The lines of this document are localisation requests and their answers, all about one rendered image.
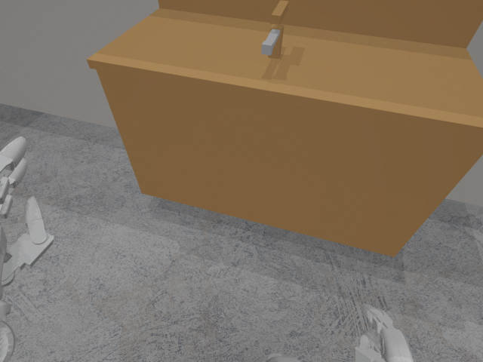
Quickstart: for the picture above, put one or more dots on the robot right hand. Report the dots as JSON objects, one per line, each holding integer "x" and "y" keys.
{"x": 390, "y": 347}

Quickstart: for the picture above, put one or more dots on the tap lever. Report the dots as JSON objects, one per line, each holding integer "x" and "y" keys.
{"x": 269, "y": 43}

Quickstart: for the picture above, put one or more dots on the robot left hand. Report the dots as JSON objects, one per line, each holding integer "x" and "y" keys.
{"x": 27, "y": 249}

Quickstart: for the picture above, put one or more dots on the counter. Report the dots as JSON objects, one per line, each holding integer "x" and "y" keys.
{"x": 361, "y": 122}

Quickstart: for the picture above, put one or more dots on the left robot forearm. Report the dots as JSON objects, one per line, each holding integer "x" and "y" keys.
{"x": 7, "y": 336}

